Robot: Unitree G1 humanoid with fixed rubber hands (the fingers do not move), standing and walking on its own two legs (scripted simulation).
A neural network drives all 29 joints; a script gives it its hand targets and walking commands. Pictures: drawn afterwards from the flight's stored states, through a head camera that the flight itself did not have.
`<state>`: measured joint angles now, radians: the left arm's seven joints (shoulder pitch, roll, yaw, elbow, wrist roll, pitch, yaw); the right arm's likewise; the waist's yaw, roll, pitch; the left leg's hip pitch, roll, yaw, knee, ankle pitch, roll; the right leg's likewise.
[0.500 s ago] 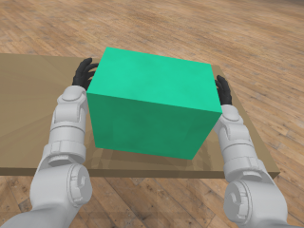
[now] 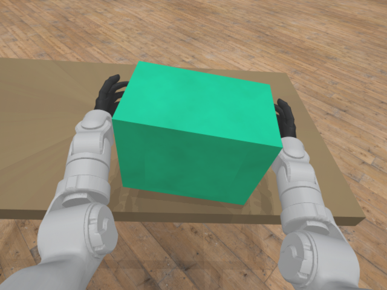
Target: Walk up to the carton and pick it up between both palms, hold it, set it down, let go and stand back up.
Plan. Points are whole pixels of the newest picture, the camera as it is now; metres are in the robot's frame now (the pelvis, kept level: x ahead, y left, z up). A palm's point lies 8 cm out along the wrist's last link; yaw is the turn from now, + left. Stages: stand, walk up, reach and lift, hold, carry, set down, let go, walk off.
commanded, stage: set down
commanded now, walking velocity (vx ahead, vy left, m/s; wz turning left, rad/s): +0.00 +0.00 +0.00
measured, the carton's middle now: (194, 137) +0.42 +0.04 +0.12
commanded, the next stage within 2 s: none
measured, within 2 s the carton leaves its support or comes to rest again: rests again in 1.12 s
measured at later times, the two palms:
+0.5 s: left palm (110, 122) +0.43 +0.21 +0.14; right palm (281, 146) +0.41 -0.16 +0.12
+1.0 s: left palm (108, 127) +0.42 +0.22 +0.13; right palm (279, 146) +0.41 -0.15 +0.12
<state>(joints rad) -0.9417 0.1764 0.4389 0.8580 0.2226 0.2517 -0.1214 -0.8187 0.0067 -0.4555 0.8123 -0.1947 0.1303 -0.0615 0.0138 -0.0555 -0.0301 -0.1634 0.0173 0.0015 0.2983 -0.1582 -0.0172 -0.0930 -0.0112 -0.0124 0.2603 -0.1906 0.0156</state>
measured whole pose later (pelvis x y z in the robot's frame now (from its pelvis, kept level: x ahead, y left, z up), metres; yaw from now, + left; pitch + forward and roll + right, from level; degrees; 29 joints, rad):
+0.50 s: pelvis +0.00 +0.00 +0.00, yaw +0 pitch +3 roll +0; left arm -0.89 0.14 0.46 0.84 0.24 0.19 -0.13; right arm -0.76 0.03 -0.48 0.77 -0.25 0.07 -0.04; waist 0.03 -0.05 -0.02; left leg -0.19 0.02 0.01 0.30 -0.16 -0.02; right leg -0.13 -0.01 -0.01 0.27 -0.20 0.02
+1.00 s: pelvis +0.00 +0.00 +0.00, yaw +0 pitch +3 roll +0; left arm -0.88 0.13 0.52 0.83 0.28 0.16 -0.16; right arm -0.77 0.07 -0.56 0.75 -0.32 0.04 -0.01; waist 0.03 -0.06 0.00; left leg -0.18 0.01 0.01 0.29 -0.15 -0.01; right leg -0.12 -0.02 0.00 0.26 -0.19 0.02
